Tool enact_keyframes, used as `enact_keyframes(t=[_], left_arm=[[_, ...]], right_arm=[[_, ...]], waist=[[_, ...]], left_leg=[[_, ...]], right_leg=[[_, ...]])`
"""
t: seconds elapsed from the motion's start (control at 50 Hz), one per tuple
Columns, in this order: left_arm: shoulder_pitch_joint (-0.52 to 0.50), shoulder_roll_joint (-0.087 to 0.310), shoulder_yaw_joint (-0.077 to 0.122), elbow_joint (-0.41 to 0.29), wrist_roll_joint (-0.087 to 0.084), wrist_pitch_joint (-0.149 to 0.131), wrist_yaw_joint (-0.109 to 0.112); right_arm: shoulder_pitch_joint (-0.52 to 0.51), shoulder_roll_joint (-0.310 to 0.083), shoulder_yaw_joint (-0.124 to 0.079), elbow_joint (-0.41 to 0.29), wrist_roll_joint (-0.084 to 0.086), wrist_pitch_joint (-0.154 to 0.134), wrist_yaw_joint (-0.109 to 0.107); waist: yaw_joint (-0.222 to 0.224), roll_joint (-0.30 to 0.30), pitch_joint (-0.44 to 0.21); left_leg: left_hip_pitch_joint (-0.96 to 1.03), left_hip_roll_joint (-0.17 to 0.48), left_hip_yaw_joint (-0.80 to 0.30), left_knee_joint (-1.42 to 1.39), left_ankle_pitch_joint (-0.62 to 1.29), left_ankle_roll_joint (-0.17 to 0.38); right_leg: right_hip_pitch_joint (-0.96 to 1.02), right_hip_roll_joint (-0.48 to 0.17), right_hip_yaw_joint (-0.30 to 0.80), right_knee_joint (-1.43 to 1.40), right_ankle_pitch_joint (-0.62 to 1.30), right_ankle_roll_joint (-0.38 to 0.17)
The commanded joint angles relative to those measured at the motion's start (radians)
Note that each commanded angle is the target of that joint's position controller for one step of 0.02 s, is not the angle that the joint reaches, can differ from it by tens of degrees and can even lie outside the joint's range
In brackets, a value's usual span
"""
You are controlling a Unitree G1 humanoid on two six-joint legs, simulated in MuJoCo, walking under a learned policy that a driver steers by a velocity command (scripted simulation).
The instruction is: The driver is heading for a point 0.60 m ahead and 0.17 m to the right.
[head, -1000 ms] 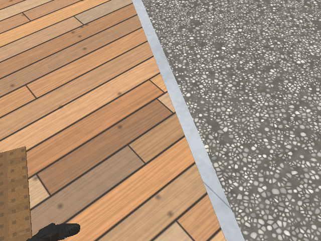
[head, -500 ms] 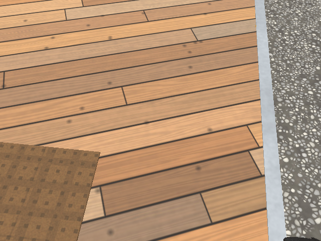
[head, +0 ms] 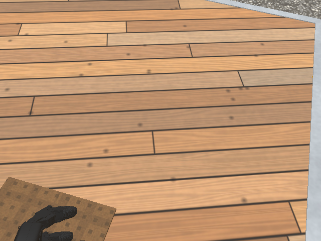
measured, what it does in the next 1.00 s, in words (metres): walks ahead: left foot, then right foot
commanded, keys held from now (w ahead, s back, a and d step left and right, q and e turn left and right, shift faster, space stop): q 0.14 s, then e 0.74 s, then w+e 0.12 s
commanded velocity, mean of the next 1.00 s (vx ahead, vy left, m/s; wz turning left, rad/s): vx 0.11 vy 0.00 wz -0.15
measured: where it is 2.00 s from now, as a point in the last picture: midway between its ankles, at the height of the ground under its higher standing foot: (202, 226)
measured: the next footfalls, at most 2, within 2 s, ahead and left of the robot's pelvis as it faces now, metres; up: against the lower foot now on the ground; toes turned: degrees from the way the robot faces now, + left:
left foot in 0.38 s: +0.21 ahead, +0.14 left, +0.00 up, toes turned +3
right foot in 0.70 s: +0.19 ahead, -0.12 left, +0.00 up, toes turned -8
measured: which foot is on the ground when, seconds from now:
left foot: down 0.00-0.00, up 0.02-0.36, down 0.38-0.70, up 0.72-1.00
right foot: down 0.00-0.40, up 0.42-0.68, down 0.70-1.00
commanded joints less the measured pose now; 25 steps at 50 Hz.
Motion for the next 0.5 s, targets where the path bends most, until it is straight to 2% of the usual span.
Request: enact_keyframes(t=[0.02,0.04,0.06,0.08,0.1,0.12,0.14,0.16,0.18,0.2,0.24,0.26,0.3,0.34,0.36,0.38,0.4,0.42,0.44,0.46,0.48,0.5], left_arm=[[0.32,0.285,0.088,-0.005,0.045,-0.007,0.018],[0.314,0.213,0.07,-0.007,0.014,0.006,0.011],[0.255,0.136,0.048,-0.029,0.003,0.019,0.015],[0.203,0.105,0.036,-0.041,0.007,0.033,0.019],[0.162,0.09,0.029,-0.034,0.008,0.042,0.019],[0.137,0.083,0.025,-0.029,0.012,0.046,0.02],[0.123,0.097,0.029,-0.019,0.015,0.047,0.02],[0.129,0.111,0.034,-0.007,0.018,0.046,0.019],[0.133,0.127,0.038,0.006,0.018,0.044,0.019],[0.133,0.137,0.04,0.017,0.015,0.045,0.02],[0.099,0.127,0.034,0.03,0.001,0.05,0.018],[0.098,0.12,0.029,0.04,-0.006,0.053,0.013],[0.12,0.144,0.031,0.062,-0.019,0.06,0.004],[0.122,0.167,0.031,0.074,-0.032,0.07,0.001],[0.132,0.158,0.025,0.079,-0.038,0.073,0.002],[0.168,0.134,0.016,0.085,-0.028,0.072,0.001],[0.203,0.094,0.002,0.074,0.002,0.069,-0.003],[0.282,0.053,-0.011,0.078,-0.005,0.073,0.002],[0.231,0.091,-0.003,0.07,-0.019,0.084,0.009],[0.193,0.134,0.013,0.057,-0.028,0.096,0.015],[0.189,0.156,0.027,0.058,-0.03,0.114,0.023],[0.223,0.166,0.039,0.063,-0.028,0.134,0.028]], right_arm=[[0.049,-0.024,0.007,-0.118,0.004,-0.013,-0.005],[0.104,-0.098,0.001,-0.113,0.005,-0.015,-0.004],[0.036,-0.171,-0.021,-0.107,0.011,-0.005,-0.004],[-0.039,-0.184,-0.027,-0.122,0.007,0.008,-0.007],[-0.077,-0.175,-0.032,-0.136,-0.002,0.019,-0.009],[-0.074,-0.158,-0.036,-0.14,0.0,0.033,-0.01],[-0.057,-0.119,-0.028,-0.144,0.005,0.047,-0.008],[-0.068,-0.078,-0.015,-0.156,0.004,0.052,-0.009],[-0.083,-0.054,-0.007,-0.169,-0.001,0.053,-0.009],[-0.094,-0.042,0.0,-0.175,-0.009,0.05,-0.009],[-0.102,-0.022,0.014,-0.168,-0.023,0.044,-0.002],[-0.119,-0.018,0.018,-0.162,-0.026,0.041,0.001],[-0.17,-0.046,0.013,-0.166,-0.027,0.038,0.007],[-0.189,-0.068,0.006,-0.168,-0.028,0.034,0.008],[-0.194,-0.086,0.0,-0.17,-0.032,0.031,0.006],[-0.2,-0.132,-0.01,-0.182,-0.038,0.03,-0.002],[-0.193,-0.197,-0.022,-0.205,-0.05,0.036,-0.016],[-0.209,-0.195,-0.023,-0.198,-0.045,0.052,-0.021],[-0.22,-0.154,-0.017,-0.196,-0.039,0.055,-0.017],[-0.217,-0.154,-0.021,-0.192,-0.041,0.053,-0.017],[-0.207,-0.163,-0.024,-0.188,-0.045,0.047,-0.02],[-0.227,-0.161,-0.022,-0.185,-0.037,0.039,-0.022]], waist=[[0.144,-0.168,-0.367],[0.124,-0.262,-0.415],[0.135,-0.147,-0.27],[0.129,-0.061,-0.179],[0.107,-0.03,-0.106],[0.078,-0.05,-0.075],[0.063,-0.082,-0.055],[0.066,-0.098,-0.05],[0.066,-0.1,-0.058],[0.062,-0.087,-0.084],[0.051,-0.071,-0.136],[0.056,-0.076,-0.144],[0.072,-0.078,-0.13],[0.06,-0.075,-0.106],[0.054,-0.071,-0.095],[0.063,-0.036,-0.102],[0.092,0.078,-0.153],[0.12,0.228,-0.194],[0.083,0.242,-0.164],[0.061,0.25,-0.126],[0.045,0.249,-0.112],[0.064,0.225,-0.099]], left_leg=[[-0.506,-0.021,0.034,0.629,0.113,-0.051],[-0.626,0.012,0.019,0.805,-0.189,-0.074],[-0.673,0.061,0.018,0.872,-0.141,-0.094],[-0.663,0.097,0.07,0.864,-0.084,-0.108],[-0.642,0.125,0.094,0.81,-0.048,-0.117],[-0.596,0.157,0.108,0.753,-0.024,-0.115],[-0.546,0.163,0.135,0.704,0.001,-0.117],[-0.52,0.156,0.152,0.643,0.017,-0.12],[-0.503,0.152,0.155,0.58,0.037,-0.121],[-0.477,0.151,0.151,0.513,0.074,-0.119],[-0.36,0.158,0.16,0.336,0.196,-0.107],[-0.305,0.151,0.173,0.26,0.253,-0.105],[-0.257,0.123,0.194,0.148,0.314,-0.103],[-0.179,0.097,0.212,-0.003,0.389,-0.083],[-0.113,0.1,0.209,-0.09,0.448,-0.061],[-0.029,0.173,0.14,-0.12,0.585,-0.031],[0.079,0.331,0.024,-0.062,0.837,0.029],[0.099,0.438,-0.048,-0.067,0.779,0.137],[0.039,0.426,-0.062,-0.109,0.656,0.163],[0.02,0.421,-0.06,-0.129,0.626,0.162],[0.001,0.448,-0.068,-0.148,0.674,0.182],[-0.041,0.467,-0.044,-0.155,0.71,0.194]], right_leg=[[0.831,-0.402,0.473,0.029,0.221,-0.254],[0.853,-0.488,0.671,-0.022,0.21,-0.297],[0.723,-0.449,0.511,-0.027,0.235,-0.26],[0.588,-0.398,0.344,-0.03,0.318,-0.223],[0.46,-0.348,0.24,-0.047,0.388,-0.204],[0.371,-0.31,0.166,-0.076,0.378,-0.187],[0.296,-0.287,0.112,-0.114,0.359,-0.183],[0.261,-0.276,0.092,-0.143,0.39,-0.203],[0.257,-0.281,0.079,-0.158,0.439,-0.224],[0.266,-0.288,0.069,-0.16,0.478,-0.237],[0.255,-0.262,0.013,-0.157,0.492,-0.225],[0.245,-0.242,-0.005,-0.155,0.469,-0.213],[0.26,-0.229,0.01,-0.138,0.38,-0.196],[0.249,-0.218,0.042,-0.097,0.238,-0.169],[0.221,-0.201,0.06,-0.072,0.137,-0.137],[0.177,-0.166,0.066,-0.033,0.002,-0.081],[0.097,-0.092,0.02,0.077,-0.252,-0.023],[0.019,-0.037,-0.057,0.163,-0.474,0.023],[0.007,-0.033,-0.067,0.236,-0.492,0.042],[-0.047,-0.027,-0.074,0.352,-0.528,0.049],[-0.094,-0.034,-0.054,0.514,-0.613,0.06],[-0.102,-0.052,-0.027,0.622,-0.627,0.071]])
